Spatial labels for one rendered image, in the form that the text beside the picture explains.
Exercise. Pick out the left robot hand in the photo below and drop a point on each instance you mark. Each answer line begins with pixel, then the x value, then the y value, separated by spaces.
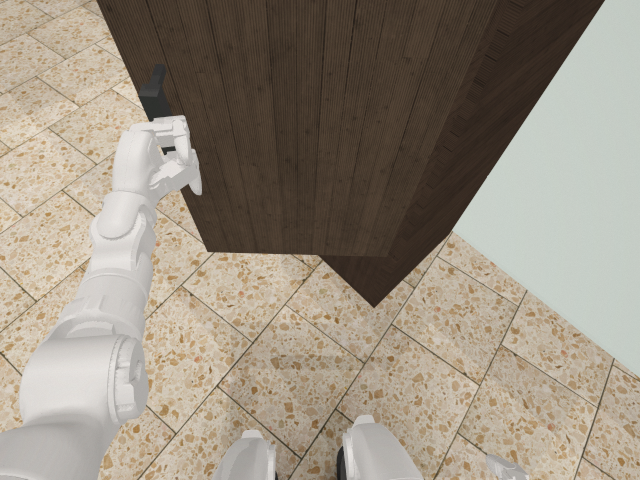
pixel 139 167

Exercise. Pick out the robot left shin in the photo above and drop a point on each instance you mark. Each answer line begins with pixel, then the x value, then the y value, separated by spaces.
pixel 251 433

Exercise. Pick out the right robot hand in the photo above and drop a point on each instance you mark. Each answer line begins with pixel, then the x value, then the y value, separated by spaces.
pixel 505 470

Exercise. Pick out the robot left thigh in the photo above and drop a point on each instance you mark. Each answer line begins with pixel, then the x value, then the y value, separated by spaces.
pixel 248 459

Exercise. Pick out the left robot upper arm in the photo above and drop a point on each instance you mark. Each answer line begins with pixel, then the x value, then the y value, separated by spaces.
pixel 77 394

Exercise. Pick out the left robot forearm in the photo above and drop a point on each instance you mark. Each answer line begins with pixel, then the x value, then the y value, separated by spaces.
pixel 115 288

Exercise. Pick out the handle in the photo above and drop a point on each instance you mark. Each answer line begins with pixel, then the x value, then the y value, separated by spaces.
pixel 153 99

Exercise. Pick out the cupboard door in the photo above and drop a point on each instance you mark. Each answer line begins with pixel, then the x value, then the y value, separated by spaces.
pixel 312 120

